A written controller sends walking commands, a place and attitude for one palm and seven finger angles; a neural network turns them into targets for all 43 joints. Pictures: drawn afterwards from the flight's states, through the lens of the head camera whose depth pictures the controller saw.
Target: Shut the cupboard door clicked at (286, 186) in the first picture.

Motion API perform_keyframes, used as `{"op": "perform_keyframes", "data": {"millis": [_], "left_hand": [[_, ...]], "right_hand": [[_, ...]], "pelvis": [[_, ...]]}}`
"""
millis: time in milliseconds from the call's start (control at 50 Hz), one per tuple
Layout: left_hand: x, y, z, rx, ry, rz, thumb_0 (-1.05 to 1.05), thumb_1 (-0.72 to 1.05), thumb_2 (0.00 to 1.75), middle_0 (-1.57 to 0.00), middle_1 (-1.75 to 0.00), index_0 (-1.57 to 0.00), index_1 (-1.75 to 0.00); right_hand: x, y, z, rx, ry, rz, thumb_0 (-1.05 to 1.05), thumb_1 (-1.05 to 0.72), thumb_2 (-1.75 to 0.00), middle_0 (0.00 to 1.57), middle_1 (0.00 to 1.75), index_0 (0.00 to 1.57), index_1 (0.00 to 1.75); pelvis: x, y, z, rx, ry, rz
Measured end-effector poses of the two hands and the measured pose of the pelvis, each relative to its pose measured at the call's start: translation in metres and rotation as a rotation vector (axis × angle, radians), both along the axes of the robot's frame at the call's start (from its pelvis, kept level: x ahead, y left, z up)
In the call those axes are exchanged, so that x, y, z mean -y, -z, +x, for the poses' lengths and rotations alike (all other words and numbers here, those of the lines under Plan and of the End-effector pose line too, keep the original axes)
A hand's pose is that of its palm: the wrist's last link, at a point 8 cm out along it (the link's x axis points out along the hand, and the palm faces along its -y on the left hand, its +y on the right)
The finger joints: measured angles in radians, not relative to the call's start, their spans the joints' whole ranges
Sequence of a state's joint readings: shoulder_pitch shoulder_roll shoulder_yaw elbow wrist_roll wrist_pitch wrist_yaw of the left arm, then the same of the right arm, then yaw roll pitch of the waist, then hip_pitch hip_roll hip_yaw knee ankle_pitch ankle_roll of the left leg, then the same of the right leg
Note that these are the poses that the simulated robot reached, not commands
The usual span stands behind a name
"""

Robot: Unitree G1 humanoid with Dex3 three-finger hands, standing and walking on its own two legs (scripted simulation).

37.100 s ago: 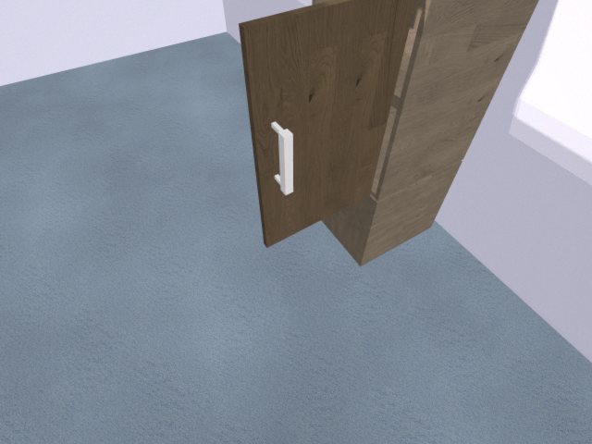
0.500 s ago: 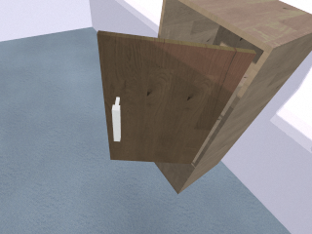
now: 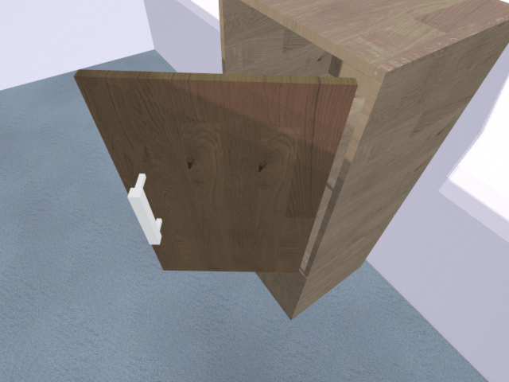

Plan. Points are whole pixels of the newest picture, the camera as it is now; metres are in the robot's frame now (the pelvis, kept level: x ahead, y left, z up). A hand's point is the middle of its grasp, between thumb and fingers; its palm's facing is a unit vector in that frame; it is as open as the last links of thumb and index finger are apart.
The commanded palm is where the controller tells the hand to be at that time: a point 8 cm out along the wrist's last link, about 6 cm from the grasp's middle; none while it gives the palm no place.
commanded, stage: come to a stop and stand still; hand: left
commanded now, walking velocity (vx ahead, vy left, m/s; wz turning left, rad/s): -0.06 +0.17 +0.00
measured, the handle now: (148, 210) +0.41 +0.23 -0.02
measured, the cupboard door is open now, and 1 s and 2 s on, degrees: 54 54 54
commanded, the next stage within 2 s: look again from close up in 0.74 s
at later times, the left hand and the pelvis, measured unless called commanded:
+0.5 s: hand out of the picture -0.01 +0.26 -0.17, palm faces +0.02 -0.97 -0.26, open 7.4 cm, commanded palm none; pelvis +0.00 +0.07 -0.01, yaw -1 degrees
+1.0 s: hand out of the picture +0.01 +0.23 -0.17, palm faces -0.03 -0.98 -0.20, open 7.3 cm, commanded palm none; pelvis +0.00 +0.07 +0.00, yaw -2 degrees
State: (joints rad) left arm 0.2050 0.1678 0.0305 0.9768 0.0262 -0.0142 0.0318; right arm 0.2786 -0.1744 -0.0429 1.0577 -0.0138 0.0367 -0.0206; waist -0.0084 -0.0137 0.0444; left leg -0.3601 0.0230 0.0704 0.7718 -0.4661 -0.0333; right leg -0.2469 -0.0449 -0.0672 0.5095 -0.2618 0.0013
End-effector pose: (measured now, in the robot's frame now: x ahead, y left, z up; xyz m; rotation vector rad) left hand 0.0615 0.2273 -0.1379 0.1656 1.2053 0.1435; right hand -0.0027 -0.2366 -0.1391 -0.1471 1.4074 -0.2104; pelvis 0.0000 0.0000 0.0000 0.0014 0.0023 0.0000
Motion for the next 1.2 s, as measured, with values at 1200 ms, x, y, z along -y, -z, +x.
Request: {"op": "perform_keyframes", "data": {"millis": [1200], "left_hand": [[-0.037,0.004,-0.055,-0.245,0.003,-0.014,0.01,0.91,0.90,-0.20,-0.30,-0.20,-0.30]], "right_hand": [[-0.082,0.007,-0.015,-0.044,-0.003,0.069,0.00,-0.91,-0.90,0.20,0.30,0.20,0.30]], "pelvis": [[-0.053,-0.003,0.013,-0.006,0.028,0.010]]}}
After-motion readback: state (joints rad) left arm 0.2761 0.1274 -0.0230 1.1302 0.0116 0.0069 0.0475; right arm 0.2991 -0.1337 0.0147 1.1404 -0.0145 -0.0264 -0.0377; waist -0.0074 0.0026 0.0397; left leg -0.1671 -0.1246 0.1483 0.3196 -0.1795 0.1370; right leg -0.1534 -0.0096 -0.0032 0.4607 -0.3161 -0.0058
